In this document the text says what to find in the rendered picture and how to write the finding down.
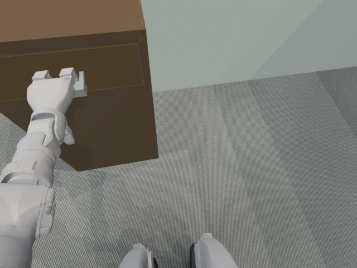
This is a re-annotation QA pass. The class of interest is left robot upper arm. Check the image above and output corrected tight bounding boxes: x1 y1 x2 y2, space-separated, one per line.
0 183 56 268

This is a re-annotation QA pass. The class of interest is right robot thigh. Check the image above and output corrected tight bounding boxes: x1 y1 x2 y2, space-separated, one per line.
194 238 238 268

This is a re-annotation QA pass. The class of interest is robot left hand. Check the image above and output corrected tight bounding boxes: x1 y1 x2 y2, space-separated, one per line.
27 68 79 145

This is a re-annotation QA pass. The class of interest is handle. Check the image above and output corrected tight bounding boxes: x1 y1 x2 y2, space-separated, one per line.
73 71 88 98

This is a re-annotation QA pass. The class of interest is left robot thigh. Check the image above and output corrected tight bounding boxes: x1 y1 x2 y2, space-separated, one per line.
119 248 154 268

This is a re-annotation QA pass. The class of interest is left robot forearm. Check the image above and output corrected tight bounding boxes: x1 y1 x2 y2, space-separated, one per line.
0 109 66 188

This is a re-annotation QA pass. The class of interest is robot thigh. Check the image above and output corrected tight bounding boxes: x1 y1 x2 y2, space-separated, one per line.
194 238 238 268
119 248 154 268

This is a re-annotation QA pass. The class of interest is cabinet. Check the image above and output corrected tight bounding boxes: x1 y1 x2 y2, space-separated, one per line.
0 0 159 172

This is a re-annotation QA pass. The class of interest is drawer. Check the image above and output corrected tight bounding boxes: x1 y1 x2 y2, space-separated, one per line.
0 42 143 101

